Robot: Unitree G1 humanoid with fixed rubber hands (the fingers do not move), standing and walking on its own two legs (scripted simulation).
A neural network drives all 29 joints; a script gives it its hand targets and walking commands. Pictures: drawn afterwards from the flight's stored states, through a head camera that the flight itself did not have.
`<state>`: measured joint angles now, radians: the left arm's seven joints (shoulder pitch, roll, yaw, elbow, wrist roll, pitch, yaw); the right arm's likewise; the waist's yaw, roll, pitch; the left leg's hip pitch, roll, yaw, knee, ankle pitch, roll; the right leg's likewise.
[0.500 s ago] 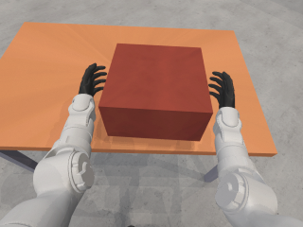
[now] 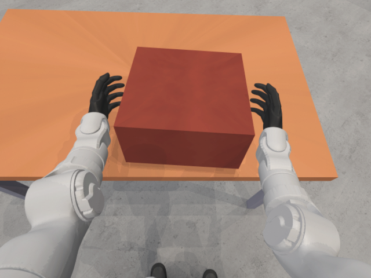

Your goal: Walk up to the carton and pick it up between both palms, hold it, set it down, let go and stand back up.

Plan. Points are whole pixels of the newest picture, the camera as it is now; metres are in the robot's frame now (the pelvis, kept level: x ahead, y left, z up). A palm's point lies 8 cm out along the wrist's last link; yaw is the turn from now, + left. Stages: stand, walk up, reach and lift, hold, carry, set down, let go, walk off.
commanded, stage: set down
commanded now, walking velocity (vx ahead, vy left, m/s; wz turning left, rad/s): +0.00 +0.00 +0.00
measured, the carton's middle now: (186, 105) +0.51 +0.01 -0.04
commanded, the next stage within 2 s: none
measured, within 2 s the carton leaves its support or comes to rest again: rests again in 0.80 s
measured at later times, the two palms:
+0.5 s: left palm (99, 108) +0.46 +0.21 +0.02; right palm (267, 123) +0.42 -0.17 +0.02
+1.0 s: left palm (100, 112) +0.46 +0.21 +0.01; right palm (264, 128) +0.42 -0.16 +0.01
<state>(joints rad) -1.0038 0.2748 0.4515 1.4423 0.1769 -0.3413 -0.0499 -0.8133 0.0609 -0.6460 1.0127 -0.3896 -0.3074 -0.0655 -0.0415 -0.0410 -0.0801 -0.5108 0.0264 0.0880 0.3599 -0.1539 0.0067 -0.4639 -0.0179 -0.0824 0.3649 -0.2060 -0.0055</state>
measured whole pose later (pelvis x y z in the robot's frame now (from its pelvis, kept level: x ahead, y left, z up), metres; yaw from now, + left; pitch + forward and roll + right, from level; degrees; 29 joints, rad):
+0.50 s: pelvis -0.01 +0.01 -0.01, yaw -1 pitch +23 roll -1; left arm -1.13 0.34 0.35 1.63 0.08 -0.46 -0.03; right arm -0.91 0.01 -0.64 1.15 -0.33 -0.39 -0.04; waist -0.06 -0.02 -0.13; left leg -0.68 0.03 0.10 0.43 -0.16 0.02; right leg -0.63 -0.02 -0.07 0.42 -0.19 0.00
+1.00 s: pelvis -0.02 +0.01 -0.01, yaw +0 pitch +25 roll -1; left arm -1.13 0.35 0.35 1.64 0.09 -0.50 -0.04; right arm -0.91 0.01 -0.67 1.17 -0.36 -0.42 -0.02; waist -0.08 -0.02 -0.13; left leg -0.74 0.03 0.08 0.47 -0.17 0.03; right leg -0.67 -0.03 -0.10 0.44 -0.20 0.01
